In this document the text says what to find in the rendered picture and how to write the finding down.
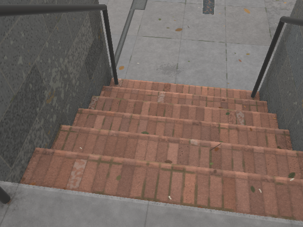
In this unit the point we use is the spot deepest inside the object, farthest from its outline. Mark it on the stairs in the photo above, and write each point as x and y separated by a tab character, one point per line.
199	146

